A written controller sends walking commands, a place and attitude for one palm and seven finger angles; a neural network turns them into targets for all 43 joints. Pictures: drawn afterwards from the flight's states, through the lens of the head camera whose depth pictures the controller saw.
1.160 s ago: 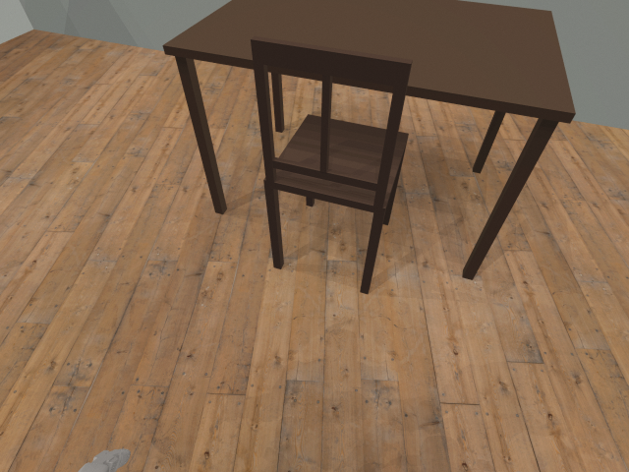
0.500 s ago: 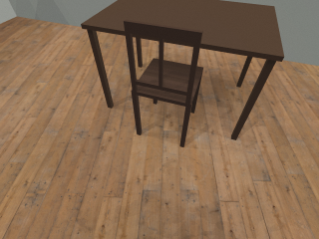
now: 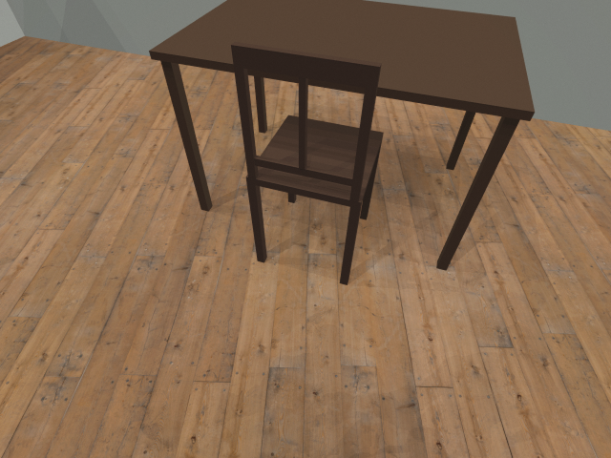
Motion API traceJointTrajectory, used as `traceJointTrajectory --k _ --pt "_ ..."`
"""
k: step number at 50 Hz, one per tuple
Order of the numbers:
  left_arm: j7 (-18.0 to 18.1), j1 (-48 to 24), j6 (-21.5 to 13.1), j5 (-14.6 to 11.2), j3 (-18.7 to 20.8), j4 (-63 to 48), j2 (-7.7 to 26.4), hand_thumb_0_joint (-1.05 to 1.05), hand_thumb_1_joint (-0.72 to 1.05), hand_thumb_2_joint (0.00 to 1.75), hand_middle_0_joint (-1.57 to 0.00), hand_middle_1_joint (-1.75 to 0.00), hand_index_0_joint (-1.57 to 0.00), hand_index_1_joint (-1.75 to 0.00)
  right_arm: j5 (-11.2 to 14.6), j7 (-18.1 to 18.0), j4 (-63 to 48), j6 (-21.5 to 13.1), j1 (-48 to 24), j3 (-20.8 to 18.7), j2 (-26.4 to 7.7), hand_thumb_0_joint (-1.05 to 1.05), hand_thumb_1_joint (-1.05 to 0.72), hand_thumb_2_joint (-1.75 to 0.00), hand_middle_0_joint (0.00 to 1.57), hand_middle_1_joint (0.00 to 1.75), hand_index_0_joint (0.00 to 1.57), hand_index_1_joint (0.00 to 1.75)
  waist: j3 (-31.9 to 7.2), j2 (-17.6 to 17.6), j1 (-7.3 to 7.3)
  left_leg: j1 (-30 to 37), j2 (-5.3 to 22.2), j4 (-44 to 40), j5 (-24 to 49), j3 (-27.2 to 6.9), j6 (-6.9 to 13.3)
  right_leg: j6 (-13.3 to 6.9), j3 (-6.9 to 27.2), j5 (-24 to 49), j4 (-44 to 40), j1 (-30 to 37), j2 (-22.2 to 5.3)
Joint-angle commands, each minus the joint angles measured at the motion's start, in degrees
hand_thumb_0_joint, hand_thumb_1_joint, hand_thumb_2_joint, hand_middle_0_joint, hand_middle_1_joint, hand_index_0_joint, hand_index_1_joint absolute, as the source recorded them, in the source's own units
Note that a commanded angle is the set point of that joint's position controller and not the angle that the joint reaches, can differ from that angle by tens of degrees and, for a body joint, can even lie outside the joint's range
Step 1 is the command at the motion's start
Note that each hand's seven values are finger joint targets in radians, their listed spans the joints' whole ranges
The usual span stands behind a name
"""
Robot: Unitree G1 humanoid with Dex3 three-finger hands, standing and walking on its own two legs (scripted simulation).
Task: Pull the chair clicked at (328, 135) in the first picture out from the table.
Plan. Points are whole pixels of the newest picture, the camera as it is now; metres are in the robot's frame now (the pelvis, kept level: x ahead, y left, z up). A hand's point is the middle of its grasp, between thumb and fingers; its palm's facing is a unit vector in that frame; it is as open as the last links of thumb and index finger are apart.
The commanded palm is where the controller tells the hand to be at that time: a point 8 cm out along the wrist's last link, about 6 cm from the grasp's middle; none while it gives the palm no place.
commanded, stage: look at it before walking up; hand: left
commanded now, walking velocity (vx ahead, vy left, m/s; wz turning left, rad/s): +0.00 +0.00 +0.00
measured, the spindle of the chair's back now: (303, 126) +0.96 +0.06 -0.09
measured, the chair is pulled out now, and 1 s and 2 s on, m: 0.00 0.00 0.00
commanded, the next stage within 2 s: turn to face it in 0.28 s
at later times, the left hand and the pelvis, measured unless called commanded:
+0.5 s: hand out of the picture +0.08 +0.25 -0.15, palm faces -0.03 -0.94 -0.34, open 7.4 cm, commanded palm none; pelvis +0.00 +0.00 +0.00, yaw -1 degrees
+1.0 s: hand out of the picture +0.06 +0.19 -0.18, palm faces -0.14 -0.97 -0.22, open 7.4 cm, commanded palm none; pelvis -0.02 +0.01 -0.01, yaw -9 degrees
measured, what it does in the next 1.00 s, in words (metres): stands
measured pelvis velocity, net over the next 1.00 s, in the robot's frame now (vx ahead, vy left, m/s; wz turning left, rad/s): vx -0.02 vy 0.01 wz -0.16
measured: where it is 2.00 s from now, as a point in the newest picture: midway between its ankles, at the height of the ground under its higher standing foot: outside the picture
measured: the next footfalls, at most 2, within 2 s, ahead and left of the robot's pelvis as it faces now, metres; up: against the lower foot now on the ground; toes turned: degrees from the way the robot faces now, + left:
right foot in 1.50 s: +0.01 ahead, -0.10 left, +0.00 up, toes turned -23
left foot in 1.94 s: +0.33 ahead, +0.11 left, +0.00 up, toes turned -6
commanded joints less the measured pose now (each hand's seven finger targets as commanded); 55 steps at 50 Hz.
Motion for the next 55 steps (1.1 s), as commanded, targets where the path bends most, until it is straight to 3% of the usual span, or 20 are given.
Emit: traceJointTrajectory --k 1,22,28,32,36,39,41,42,44,45,47,48,51,52,53,54,55 --pt "1.1 -2.2 -1.2 0.1 2.7 -3.6 12.1 0.00 0.90 0.90 -0.20 -0.30 -0.20 -0.30 -0.1 -0.6 -3.6 -1.5 -2.7 -2.5 -11.6 0.00 -0.90 -0.90 0.20 0.30 0.20 0.30 -2.9 0.0 -0.02 1.1 6.0 -3.7 5.9 -5.0 2.2 -1.6 6.1 6.1 -4.2 -0.7 -7.0" --pt "1.0 -1.8 -1.0 0.2 3.1 -3.6 12.6 0.00 0.90 0.90 -0.20 -0.30 -0.20 -0.30 0.0 -0.9 -3.7 -1.5 -2.8 -2.8 -12.3 0.00 -0.90 -0.90 0.20 0.30 0.20 0.30 -2.7 0.1 0.02 3.6 6.8 -3.1 9.2 -3.9 2.2 -1.8 6.5 11.5 -3.2 -1.2 -6.5" --pt "1.3 2.3 1.2 0.3 2.5 -4.4 6.3 0.00 0.90 0.90 -0.20 -0.30 -0.20 -0.30 -0.1 -1.3 -4.8 0.1 1.5 -2.4 -5.3 0.00 -0.90 -0.90 0.20 0.30 0.20 0.30 -2.3 -0.8 -0.39 2.6 7.2 1.1 6.1 -0.2 1.0 -1.1 8.3 13.2 0.8 -5.1 -5.9" --pt "1.2 3.3 1.8 0.5 3.0 -6.5 5.9 0.00 0.90 0.90 -0.20 -0.30 -0.20 -0.30 -0.1 -1.5 -6.9 0.6 2.4 -3.3 -5.4 0.00 -0.90 -0.90 0.20 0.30 0.20 0.30 -2.1 -0.8 -0.43 1.9 8.0 2.9 4.1 0.3 1.4 -1.4 9.4 12.8 3.9 -8.1 -4.6" --pt "1.0 4.3 2.1 0.6 3.4 -8.4 4.7 0.00 0.90 0.90 -0.20 -0.30 -0.20 -0.30 -0.2 -1.5 -8.5 0.7 2.5 -4.0 -5.2 0.00 -0.90 -0.90 0.20 0.30 0.20 0.30 -1.4 2.6 -0.17 -0.2 9.8 2.4 0.8 -0.7 2.4 -1.1 8.5 9.8 8.1 -10.6 -2.5" --pt "1.0 5.9 2.1 0.8 3.7 -9.3 3.7 0.00 0.90 0.90 -0.20 -0.30 -0.20 -0.30 -0.2 -1.5 -9.6 0.9 2.0 -4.6 -4.6 0.00 -0.90 -0.90 0.20 0.30 0.20 0.30 -1.7 2.7 0.49 -2.0 10.2 3.8 -2.0 -0.3 2.9 -1.2 8.7 8.3 9.7 -11.4 -2.0" --pt "1.1 6.7 1.9 1.0 4.0 -9.8 3.8 0.00 0.90 0.90 -0.20 -0.30 -0.20 -0.30 -0.1 -1.4 -10.1 1.0 2.2 -4.8 -3.2 0.00 -0.90 -0.90 0.20 0.30 0.20 0.30 -2.2 -0.2 0.61 -3.3 8.2 7.4 -4.6 1.8 2.2 -2.1 11.9 8.4 7.7 -11.4 -3.3" --pt "1.2 6.8 1.9 1.0 4.1 -9.9 4.5 0.00 0.90 0.90 -0.20 -0.30 -0.20 -0.30 -0.1 -1.3 -10.4 1.2 2.7 -4.8 -2.1 0.00 -0.90 -0.90 0.20 0.30 0.20 0.30 -2.1 -3.4 0.39 -4.4 6.1 10.6 -7.4 3.3 1.4 -3.1 15.3 7.0 5.1 -11.7 -5.1" --pt "1.7 7.8 1.7 1.1 4.9 -10.0 6.7 0.00 0.90 0.90 -0.20 -0.30 -0.20 -0.30 0.1 -1.3 -10.4 1.6 3.9 -4.6 0.9 0.00 -0.90 -0.90 0.20 0.30 0.20 0.30 -2.0 -11.9 0.73 -10.1 0.8 20.3 -13.7 4.8 -0.3 -7.2 27.3 4.2 -3.1 -8.9 -11.9" --pt "2.0 8.9 1.8 1.0 5.3 -10.1 6.9 0.00 0.90 0.90 -0.20 -0.30 -0.20 -0.30 0.1 -1.2 -10.8 1.6 2.9 -4.5 1.1 0.00 -0.90 -0.90 0.20 0.30 0.20 0.30 -1.4 -13.3 2.11 -13.8 0.2 25.3 -17.7 2.6 -0.4 -9.7 30.3 5.6 -5.5 -6.6 -13.5" --pt "2.5 8.7 1.7 1.0 5.6 -10.3 5.7 0.00 0.90 0.90 -0.20 -0.30 -0.20 -0.30 0.2 -1.3 -11.0 1.1 2.9 -4.6 1.0 0.00 -0.90 -0.90 0.20 0.30 0.20 0.30 -2.4 -11.9 1.97 -16.7 0.9 30.6 -18.3 -0.3 -0.1 -11.9 30.0 11.9 -3.9 -3.8 -13.7" --pt "2.6 7.4 1.7 1.1 5.8 -10.8 5.0 0.00 0.90 0.90 -0.20 -0.30 -0.20 -0.30 0.3 -1.4 -10.7 0.8 4.5 -4.5 1.7 0.00 -0.90 -0.90 0.20 0.30 0.20 0.30 -3.8 -10.4 0.90 -15.9 1.2 29.0 -17.6 -1.5 0.2 -11.7 28.0 14.4 -2.4 -3.0 -13.1" --pt "2.6 5.7 1.9 1.1 5.8 -11.8 4.2 0.00 0.90 0.90 -0.20 -0.30 -0.20 -0.30 0.6 -1.7 -9.6 0.3 8.4 -4.2 3.2 0.00 -0.90 -0.90 0.20 0.30 0.20 0.30 -6.6 -8.0 -0.63 -7.0 -0.4 13.9 -10.9 0.2 0.1 -8.7 23.9 15.0 0.4 -4.7 -9.7" --pt "2.6 5.2 2.0 0.8 5.9 -11.8 3.7 0.00 0.90 0.90 -0.20 -0.30 -0.20 -0.30 0.7 -1.8 -9.0 0.1 10.5 -4.2 3.5 0.00 -0.90 -0.90 0.20 0.30 0.20 0.30 -6.9 -8.6 -1.65 -1.9 -0.7 8.4 -6.3 0.6 0.1 -7.1 22.5 11.5 1.5 -7.6 -8.4" --pt "2.5 4.9 2.2 0.5 5.7 -12.2 2.3 0.00 0.90 0.90 -0.20 -0.30 -0.20 -0.30 0.6 -2.2 -8.4 -0.3 12.4 -4.3 2.8 0.00 -0.90 -0.90 0.20 0.30 0.20 0.30 -6.7 -5.7 -2.40 3.9 0.6 3.6 -4.4 -0.1 0.5 -5.2 20.3 6.1 3.4 -12.4 -5.8" --pt "2.2 4.7 2.4 0.2 5.2 -12.9 -0.1 0.00 0.90 0.90 -0.20 -0.30 -0.20 -0.30 0.2 -2.4 -8.7 -0.8 13.2 -4.6 0.0 0.00 -0.90 -0.90 0.20 0.30 0.20 0.30 -5.2 3.7 -2.90 7.5 7.7 -3.0 -6.8 -8.7 3.1 -2.8 15.3 -1.8 10.4 -20.1 -0.5" --pt "1.6 4.5 2.5 0.1 4.8 -13.6 -2.4 0.00 0.90 0.90 -0.20 -0.30 -0.20 -0.30 -0.4 -2.4 -10.0 -0.6 11.5 -5.5 -4.1 0.00 -0.90 -0.90 0.20 0.30 0.20 0.30 -1.7 16.4 -2.40 4.4 19.1 -9.1 -5.4 -21.0 7.5 0.5 6.2 -13.7 21.2 -25.5 5.2"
